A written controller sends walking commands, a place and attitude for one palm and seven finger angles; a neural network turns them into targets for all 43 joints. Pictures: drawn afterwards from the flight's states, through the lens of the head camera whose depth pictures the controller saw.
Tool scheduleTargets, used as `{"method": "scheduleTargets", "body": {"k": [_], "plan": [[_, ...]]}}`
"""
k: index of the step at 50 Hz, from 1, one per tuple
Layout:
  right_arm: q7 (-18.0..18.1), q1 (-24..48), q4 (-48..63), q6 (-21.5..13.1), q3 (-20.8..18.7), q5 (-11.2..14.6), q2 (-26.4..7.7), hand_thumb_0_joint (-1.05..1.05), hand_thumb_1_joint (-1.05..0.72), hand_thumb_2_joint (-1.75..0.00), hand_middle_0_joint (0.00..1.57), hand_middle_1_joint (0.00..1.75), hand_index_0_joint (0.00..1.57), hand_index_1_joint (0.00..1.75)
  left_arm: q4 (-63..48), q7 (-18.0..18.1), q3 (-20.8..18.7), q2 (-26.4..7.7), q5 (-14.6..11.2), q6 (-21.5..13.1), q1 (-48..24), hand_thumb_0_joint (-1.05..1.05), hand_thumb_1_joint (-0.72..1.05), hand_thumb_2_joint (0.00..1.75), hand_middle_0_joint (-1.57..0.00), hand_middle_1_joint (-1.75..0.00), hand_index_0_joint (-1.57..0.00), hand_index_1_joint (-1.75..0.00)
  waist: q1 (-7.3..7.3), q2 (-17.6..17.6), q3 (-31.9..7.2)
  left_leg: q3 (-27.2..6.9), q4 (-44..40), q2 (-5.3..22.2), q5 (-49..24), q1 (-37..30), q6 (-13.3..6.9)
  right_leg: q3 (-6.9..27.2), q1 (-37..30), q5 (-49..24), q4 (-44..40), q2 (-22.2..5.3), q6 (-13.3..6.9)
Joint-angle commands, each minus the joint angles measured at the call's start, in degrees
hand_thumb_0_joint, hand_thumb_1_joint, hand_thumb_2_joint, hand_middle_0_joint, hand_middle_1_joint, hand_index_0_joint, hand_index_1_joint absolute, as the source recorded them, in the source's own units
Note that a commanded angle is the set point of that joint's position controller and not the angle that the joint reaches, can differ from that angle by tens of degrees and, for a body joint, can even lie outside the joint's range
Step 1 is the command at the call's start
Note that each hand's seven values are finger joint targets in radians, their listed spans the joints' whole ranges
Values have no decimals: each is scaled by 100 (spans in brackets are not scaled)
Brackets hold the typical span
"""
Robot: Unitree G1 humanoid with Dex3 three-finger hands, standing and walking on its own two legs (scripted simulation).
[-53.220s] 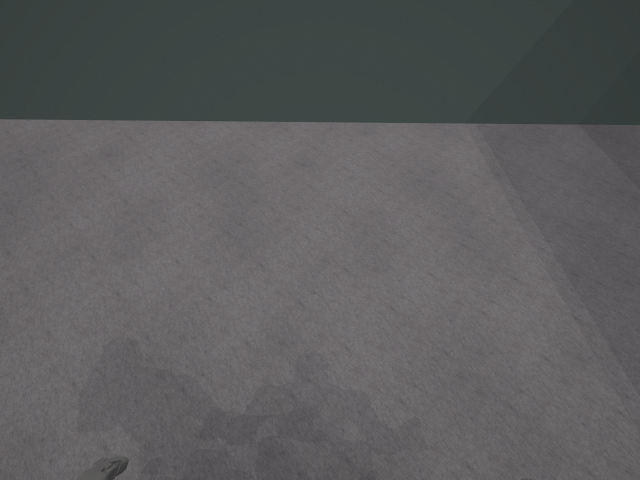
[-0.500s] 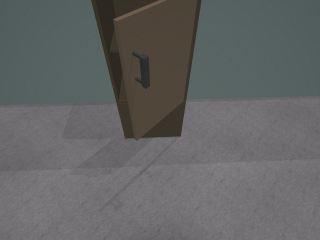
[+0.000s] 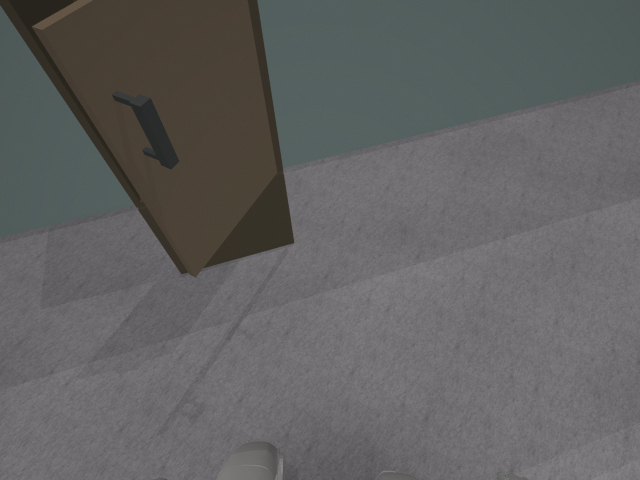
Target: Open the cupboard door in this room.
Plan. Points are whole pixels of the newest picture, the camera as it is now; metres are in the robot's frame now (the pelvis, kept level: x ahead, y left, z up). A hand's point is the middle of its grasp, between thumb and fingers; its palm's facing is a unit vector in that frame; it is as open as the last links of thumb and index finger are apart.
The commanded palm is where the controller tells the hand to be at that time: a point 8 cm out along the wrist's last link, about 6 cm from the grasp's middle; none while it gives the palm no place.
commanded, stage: walk to a spot facing it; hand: left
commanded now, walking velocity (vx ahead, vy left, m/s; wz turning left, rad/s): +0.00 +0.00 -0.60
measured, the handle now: (146, 130) +0.57 +0.31 +0.07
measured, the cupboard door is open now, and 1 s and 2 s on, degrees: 45 45 45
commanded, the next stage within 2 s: none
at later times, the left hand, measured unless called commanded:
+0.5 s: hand (211, 440) +0.17 +0.18 -0.16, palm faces -0.30 -0.92 -0.24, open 7.4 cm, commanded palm none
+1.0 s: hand (262, 389) +0.25 +0.12 -0.17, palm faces -0.56 -0.81 -0.17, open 7.4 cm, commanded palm none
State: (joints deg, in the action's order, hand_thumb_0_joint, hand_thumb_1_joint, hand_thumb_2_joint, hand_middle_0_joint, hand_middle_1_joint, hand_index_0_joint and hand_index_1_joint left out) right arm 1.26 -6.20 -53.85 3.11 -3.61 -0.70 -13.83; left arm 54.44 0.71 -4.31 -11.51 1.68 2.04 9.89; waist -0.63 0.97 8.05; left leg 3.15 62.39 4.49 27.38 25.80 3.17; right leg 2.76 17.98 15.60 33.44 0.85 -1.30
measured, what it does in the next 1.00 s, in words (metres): steps on the spot, turning right: left foot, then right foot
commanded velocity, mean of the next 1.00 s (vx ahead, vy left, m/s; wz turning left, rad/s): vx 0.12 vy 0.00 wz -0.60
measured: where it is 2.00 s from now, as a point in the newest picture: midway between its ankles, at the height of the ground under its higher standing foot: (455, 410)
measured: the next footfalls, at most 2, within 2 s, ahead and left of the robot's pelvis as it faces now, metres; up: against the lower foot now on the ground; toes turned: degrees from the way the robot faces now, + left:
left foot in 0.20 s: +0.05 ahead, +0.15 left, +0.00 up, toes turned -6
right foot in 0.52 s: +0.01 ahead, -0.12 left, +0.00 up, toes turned -23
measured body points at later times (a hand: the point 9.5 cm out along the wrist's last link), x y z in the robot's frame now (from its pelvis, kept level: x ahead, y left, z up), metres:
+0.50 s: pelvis +0.02 +0.00 +0.00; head +0.08 -0.02 +0.44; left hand +0.19 +0.23 -0.14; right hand -0.02 -0.25 -0.15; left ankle +0.01 +0.15 -0.73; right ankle -0.02 -0.11 -0.72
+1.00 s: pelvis +0.09 -0.01 +0.00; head +0.13 -0.01 +0.45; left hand +0.28 +0.16 -0.16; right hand +0.00 -0.26 -0.12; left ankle +0.13 +0.09 -0.73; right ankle -0.02 -0.10 -0.67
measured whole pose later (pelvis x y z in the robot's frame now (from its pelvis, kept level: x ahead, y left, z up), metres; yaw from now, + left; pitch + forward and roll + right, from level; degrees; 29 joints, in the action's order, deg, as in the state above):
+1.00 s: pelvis +0.09 -0.01 +0.00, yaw -36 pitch +2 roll -2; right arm 1.0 -14.6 -50.6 -2.8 -1.2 -2.3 -11.6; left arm 54.9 -2.6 -4.8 -13.4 1.9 2.5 13.3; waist 0.4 -1.9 1.9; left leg 5.8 31.6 3.6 19.9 13.3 -0.7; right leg 2.7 25.6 25.0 58.3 2.0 -0.6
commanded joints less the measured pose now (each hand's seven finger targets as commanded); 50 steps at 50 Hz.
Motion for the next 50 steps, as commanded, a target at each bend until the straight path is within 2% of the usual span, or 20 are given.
{"method": "scheduleTargets", "body": {"k": [1,7,8,9,10,11,15,21,24,25,26,28,33,40,43,44,45,46,48,50], "plan": [[16,-63,543,-152,-67,43,-185,0,-90,-90,20,30,20,30,-392,64,-327,-1303,32,-117,243,0,90,90,-20,-30,-20,-30,-83,-671,-1104,-128,-928,-162,-139,-102,54,1716,-757,-2315,-1116,-1297,-1025],[114,-596,497,-266,-79,91,-365,0,-90,-90,20,30,20,30,-472,-4,-321,-1218,-36,-32,-51,0,90,90,-20,-30,-20,-30,256,-932,-1120,-176,-3285,-363,-1119,-1579,-57,1900,18,-1973,-723,-869,-546],[155,-821,430,-332,-115,58,-619,0,-90,-90,20,30,20,30,-558,-19,-262,-969,-84,-15,-115,0,90,90,-20,-30,-20,-30,385,-202,-1185,-628,-4101,163,-1267,-2361,-197,1520,714,-1232,-264,-442,-266],[163,-887,491,-384,-231,-33,-1203,0,-90,-90,20,30,20,30,-671,-87,-184,-598,-135,-14,17,0,90,90,-20,-30,-20,-30,351,1596,-1251,-2276,-4767,1706,-1502,-2824,-675,588,1668,880,971,334,129],[206,-985,521,-351,-248,-87,-1447,0,-90,-90,20,30,20,30,-766,-125,-181,-748,-74,0,-292,0,90,90,-20,-30,-20,-30,468,1558,-1010,-2793,-4834,2486,-2264,-2288,-1246,162,1806,2051,2284,243,312],[223,-729,633,-330,-190,-128,-1333,0,-90,-90,20,30,20,30,-791,-172,-226,-856,-48,7,-269,0,90,90,-20,-30,-20,-30,291,843,-855,-2354,-4725,2421,-2469,-1707,-1467,268,1624,1809,2997,-12,345],[206,-352,765,-376,-31,-135,-798,0,-90,-90,20,30,20,30,-596,-290,-206,-670,-46,56,-74,0,90,90,-20,-30,-20,-30,-8,1068,-751,-444,-4079,1285,-4494,-1921,-971,-186,1627,1065,3369,-149,490],[129,-970,535,-325,-144,-136,-1022,0,-90,-90,20,30,20,30,-774,-339,-83,-532,-65,-7,-477,0,90,90,-20,-30,-20,-30,284,1233,-1056,65,-3691,1347,-4455,-2320,-864,-816,706,965,1131,-99,348],[71,-858,558,-296,-195,-67,-1139,0,-90,-90,20,30,20,30,-617,-313,-111,-743,-70,-84,62,0,90,90,-20,-30,-20,-30,-17,963,-1301,344,-2805,1256,-4275,-1996,-515,-910,-593,-272,-551,9,158],[45,-762,643,-289,-192,12,-961,0,-90,-90,20,30,20,30,-448,-250,-206,-1166,-28,-135,615,0,90,90,-20,-30,-20,-30,-310,15,-1593,657,-1786,983,-3266,-1003,-202,-122,-1902,-1852,-991,-615,-104],[11,-332,1004,-286,-40,61,-414,0,-90,-90,20,30,20,30,-303,-120,-389,-1906,14,-181,1095,0,90,90,-20,-30,-20,-30,-576,-2075,-1558,871,-198,-17,721,831,124,2191,-2694,-4423,-1121,-2229,-837],[71,-274,941,-184,-27,83,-551,0,-90,-90,20,30,20,30,-305,-1,-323,-1768,-87,-122,972,0,90,90,-20,-30,-20,-30,-468,-1443,-1190,-354,672,208,801,1094,35,1841,-2022,-3462,-1133,-2249,-1364],[-20,-306,677,-116,-45,4,-412,0,-90,-90,20,30,20,30,-572,48,-213,-1278,-50,-144,163,0,90,90,-20,-30,-20,-30,-34,-898,-1019,-181,-42,59,-239,421,186,1379,-1028,-2283,-1237,-1343,-983],[-126,-169,821,-308,-92,-8,-405,0,-90,-90,20,30,20,30,-531,-107,-281,-1426,9,-208,229,0,90,90,-20,-30,-20,-30,-123,-1132,-604,-34,-1765,-250,-175,-183,55,2097,-399,1130,-1822,-1168,-1069],[-69,-1030,549,-444,-102,-8,-470,0,-90,-90,20,30,20,30,-634,-154,-270,-1252,-30,-217,-178,0,90,90,-20,-30,-20,-30,384,-848,-573,92,-3283,-378,-857,-2012,-10,1864,909,1696,-1342,-758,-734],[8,-1555,376,-498,-151,-29,-720,0,-90,-90,20,30,20,30,-693,-181,-191,-904,-41,-226,-212,0,90,90,-20,-30,-20,-30,610,113,-766,-400,-4019,107,-346,-2979,-138,1443,1636,1781,-537,-267,-452],[55,-2175,256,-559,-276,-171,-1385,0,-90,-90,20,30,20,30,-831,-233,-97,-478,-119,-226,-223,0,90,90,-20,-30,-20,-30,865,2074,-978,-2665,-4994,1810,1251,-3570,-627,308,2643,2076,1524,588,-66],[102,-2396,236,-586,-260,-164,-1527,0,-90,-90,20,30,20,30,-1048,-272,-117,-627,-60,-280,-710,0,90,90,-20,-30,-20,-30,916,1630,-750,-3655,-5461,2701,1331,-3074,-1125,174,2945,1873,2597,129,10],[63,-1775,461,-635,-107,-191,-1034,0,-90,-90,20,30,20,30,-925,-387,-216,-684,56,-314,-700,0,90,90,-20,-30,-20,-30,484,364,-207,-2721,-5457,2125,373,-2134,-1077,110,2689,864,3430,-262,75],[77,-1479,431,-693,36,-148,-660,0,-90,-90,20,30,20,30,-696,-458,-169,-497,68,-262,-443,0,90,90,-20,-30,-20,-30,212,608,-131,-1205,-5140,1568,-1404,-2104,-668,-141,2631,160,3718,-462,152]]}}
